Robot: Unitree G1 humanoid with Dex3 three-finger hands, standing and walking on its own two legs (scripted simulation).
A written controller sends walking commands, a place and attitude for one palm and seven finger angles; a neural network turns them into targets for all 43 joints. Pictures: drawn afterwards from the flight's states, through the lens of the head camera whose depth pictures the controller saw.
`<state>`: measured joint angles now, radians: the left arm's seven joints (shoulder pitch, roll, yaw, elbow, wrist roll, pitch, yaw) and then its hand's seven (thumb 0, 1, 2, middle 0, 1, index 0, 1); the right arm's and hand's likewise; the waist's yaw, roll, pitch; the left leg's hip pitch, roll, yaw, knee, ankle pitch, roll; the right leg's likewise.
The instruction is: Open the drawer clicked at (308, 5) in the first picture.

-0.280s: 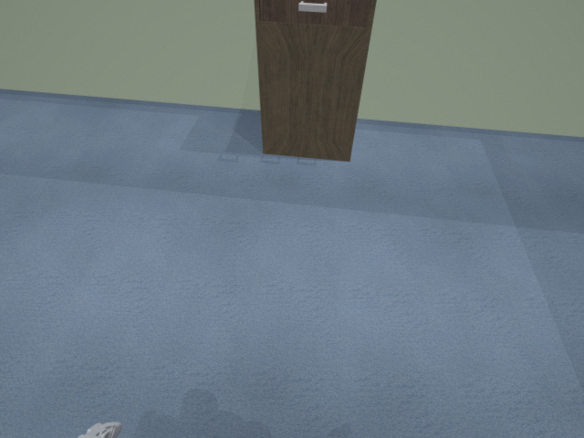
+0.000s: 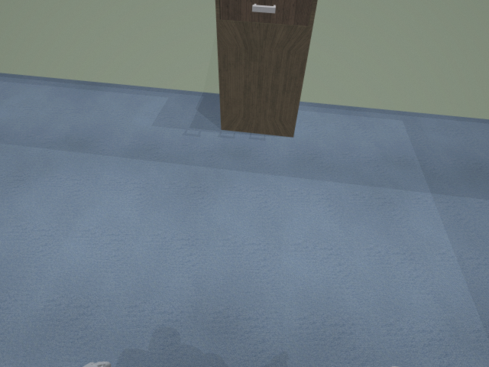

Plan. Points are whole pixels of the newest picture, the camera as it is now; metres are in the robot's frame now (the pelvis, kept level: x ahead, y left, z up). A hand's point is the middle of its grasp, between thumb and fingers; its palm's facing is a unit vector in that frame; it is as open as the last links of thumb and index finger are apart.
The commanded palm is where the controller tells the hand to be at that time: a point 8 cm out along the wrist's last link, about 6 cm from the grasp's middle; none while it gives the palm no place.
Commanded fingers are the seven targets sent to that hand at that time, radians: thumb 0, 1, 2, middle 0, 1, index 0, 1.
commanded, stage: stand and wait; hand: left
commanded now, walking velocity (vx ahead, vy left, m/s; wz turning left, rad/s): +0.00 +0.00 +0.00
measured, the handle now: (264, 7) +1.67 +0.00 +0.02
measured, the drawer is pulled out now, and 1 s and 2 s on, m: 0.00 0.00 0.00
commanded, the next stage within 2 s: look at it before walking up in 0.54 s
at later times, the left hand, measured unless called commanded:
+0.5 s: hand out of the picture +0.06 +0.24 -0.15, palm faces -0.03 -0.94 -0.34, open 7.4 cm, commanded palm none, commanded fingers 0.00 0.90 0.90 -0.20 -0.30 -0.20 -0.30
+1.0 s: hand out of the picture +0.06 +0.23 -0.15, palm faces -0.04 -0.95 -0.32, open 7.4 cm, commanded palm none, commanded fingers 0.00 0.90 0.90 -0.20 -0.30 -0.20 -0.30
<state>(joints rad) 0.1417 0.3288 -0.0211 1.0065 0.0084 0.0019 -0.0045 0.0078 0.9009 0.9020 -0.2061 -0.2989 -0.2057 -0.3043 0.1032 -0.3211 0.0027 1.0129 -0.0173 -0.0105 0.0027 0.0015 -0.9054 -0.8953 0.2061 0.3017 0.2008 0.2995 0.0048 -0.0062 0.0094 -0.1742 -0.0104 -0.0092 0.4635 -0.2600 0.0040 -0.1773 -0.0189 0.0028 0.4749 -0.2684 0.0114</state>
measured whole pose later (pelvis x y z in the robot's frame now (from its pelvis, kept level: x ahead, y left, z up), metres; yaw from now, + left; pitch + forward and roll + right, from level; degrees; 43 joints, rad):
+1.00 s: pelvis -0.01 -0.01 +0.01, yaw +0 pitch -2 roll +0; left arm 0.15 0.34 -0.02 1.09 0.01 0.00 -0.01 0.01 0.90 0.90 -0.21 -0.30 -0.21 -0.30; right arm 0.13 -0.33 0.00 1.12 -0.01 -0.01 0.00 0.00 -0.91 -0.90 0.21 0.30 0.20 0.30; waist 0.00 -0.01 0.03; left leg -0.15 0.01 -0.01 0.38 -0.20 -0.01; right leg -0.15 0.00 0.00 0.39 -0.20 0.00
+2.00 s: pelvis +0.17 +0.04 -0.01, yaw -8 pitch +0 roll -2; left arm 0.44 0.17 0.04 1.17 0.03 0.00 -0.01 0.01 0.90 0.90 -0.20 -0.30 -0.20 -0.30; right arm 0.31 -0.14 -0.02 1.06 -0.02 -0.10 -0.02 0.00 -0.91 -0.90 0.20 0.30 0.20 0.30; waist -0.01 -0.04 0.00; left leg -0.15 0.04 0.17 0.56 -0.40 0.03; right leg -0.38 -0.02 -0.01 1.20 -0.39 -0.03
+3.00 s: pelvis +0.64 +0.01 +0.00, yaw -18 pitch -2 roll +0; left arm 0.37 0.15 0.06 1.12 0.03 -0.01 -0.01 0.01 0.91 0.90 -0.20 -0.30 -0.20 -0.30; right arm 0.19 -0.14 -0.07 1.01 -0.01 -0.10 -0.03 -0.04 -0.97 -0.89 0.21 0.30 0.20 0.30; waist 0.02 -0.03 0.04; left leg -0.19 0.07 0.25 0.49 -0.26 0.04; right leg -0.47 -0.08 -0.05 1.21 -0.32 -0.02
